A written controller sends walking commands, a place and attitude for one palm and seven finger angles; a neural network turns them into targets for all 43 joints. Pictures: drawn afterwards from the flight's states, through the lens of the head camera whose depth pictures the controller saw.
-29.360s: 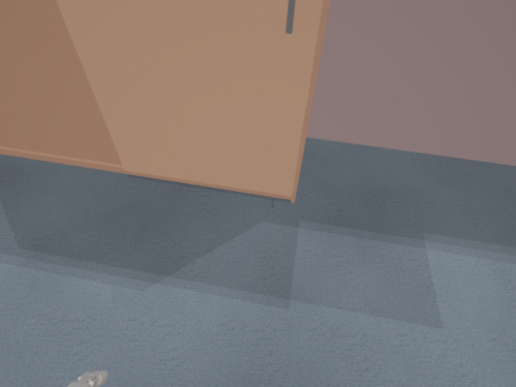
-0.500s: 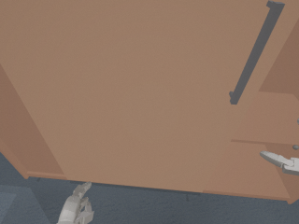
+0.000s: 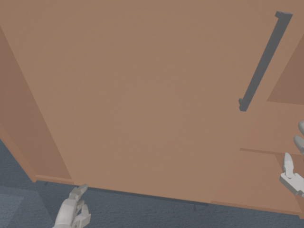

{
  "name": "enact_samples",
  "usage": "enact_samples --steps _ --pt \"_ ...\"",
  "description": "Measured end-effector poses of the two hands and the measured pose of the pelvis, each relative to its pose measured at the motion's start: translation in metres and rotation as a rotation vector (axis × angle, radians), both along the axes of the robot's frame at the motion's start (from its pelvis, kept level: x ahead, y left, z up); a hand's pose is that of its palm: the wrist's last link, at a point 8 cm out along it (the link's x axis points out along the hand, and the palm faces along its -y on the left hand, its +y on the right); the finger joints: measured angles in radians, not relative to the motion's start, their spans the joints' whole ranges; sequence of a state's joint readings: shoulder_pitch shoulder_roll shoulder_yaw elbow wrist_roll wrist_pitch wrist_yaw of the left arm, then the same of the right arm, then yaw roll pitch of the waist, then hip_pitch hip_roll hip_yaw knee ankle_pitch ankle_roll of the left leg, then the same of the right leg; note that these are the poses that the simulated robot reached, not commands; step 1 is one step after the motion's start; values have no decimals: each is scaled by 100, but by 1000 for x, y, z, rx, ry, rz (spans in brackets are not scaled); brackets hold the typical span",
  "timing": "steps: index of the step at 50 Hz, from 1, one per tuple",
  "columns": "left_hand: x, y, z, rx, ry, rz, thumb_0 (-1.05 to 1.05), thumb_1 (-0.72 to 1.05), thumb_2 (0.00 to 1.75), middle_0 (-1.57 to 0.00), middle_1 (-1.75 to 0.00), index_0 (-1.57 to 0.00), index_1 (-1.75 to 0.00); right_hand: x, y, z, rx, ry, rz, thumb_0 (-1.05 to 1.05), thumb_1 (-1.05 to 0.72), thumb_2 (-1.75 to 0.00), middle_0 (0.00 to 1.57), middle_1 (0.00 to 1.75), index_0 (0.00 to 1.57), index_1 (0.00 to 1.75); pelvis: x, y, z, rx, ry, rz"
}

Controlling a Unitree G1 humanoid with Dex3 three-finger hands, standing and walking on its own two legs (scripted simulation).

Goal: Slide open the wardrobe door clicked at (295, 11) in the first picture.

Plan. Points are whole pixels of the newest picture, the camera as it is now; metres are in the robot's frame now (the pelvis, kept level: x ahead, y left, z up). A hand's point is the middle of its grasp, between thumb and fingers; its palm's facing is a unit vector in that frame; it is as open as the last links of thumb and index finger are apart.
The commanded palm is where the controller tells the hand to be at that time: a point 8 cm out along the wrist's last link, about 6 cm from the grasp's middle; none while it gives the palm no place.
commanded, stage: draw the hand back to the body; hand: right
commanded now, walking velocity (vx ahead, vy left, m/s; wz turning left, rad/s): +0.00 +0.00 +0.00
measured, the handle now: (258, 67) +0.49 -0.32 +0.24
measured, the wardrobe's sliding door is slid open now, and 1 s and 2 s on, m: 0.59 0.59 0.59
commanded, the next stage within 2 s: step back with the hand held close in 0.28 s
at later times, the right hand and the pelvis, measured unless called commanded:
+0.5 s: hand (294, 169) +0.18 -0.27 +0.18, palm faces +0.49 +0.80 -0.33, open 7.4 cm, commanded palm +0.13 -0.30 +0.18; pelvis +0.00 +0.00 +0.00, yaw -1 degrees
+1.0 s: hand out of the picture +0.18 -0.30 +0.16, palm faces +0.43 +0.79 -0.43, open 7.4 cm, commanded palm +0.13 -0.34 +0.18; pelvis -0.01 -0.04 -0.01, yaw +0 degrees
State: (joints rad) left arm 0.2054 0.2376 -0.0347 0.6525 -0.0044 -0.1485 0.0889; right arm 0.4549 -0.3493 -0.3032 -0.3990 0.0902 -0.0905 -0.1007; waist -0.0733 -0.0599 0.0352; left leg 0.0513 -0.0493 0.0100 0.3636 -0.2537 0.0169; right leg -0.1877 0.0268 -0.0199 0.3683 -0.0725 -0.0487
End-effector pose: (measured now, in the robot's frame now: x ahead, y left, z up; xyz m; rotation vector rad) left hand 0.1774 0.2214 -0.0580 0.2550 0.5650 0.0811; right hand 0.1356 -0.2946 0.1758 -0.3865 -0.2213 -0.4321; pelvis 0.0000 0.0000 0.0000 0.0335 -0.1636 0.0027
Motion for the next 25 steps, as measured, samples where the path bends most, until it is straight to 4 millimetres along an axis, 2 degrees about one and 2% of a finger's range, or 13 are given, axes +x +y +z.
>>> enact_samples --steps 8,20,25 --pt "6 -8 3 -13 -17 -32 2 91 90 -20 -30 -20 -30 -6 -3 5 2 -37 -33 1 -85 -88 21 32 21 32 -3 4 0 0 -14 -7" --pt "1 -7 1 -10 -5 -33 2 91 90 -20 -30 -20 -30 -5 1 1 14 -24 -14 1 -89 -90 21 30 21 31 -4 5 0 2 -19 -4" --pt "-2 -3 -4 12 30 -16 2 91 90 -20 -30 -20 -30 -1 -8 13 -66 -75 -25 1 -88 -90 21 30 21 30 -5 2 -3 26 28 -11"
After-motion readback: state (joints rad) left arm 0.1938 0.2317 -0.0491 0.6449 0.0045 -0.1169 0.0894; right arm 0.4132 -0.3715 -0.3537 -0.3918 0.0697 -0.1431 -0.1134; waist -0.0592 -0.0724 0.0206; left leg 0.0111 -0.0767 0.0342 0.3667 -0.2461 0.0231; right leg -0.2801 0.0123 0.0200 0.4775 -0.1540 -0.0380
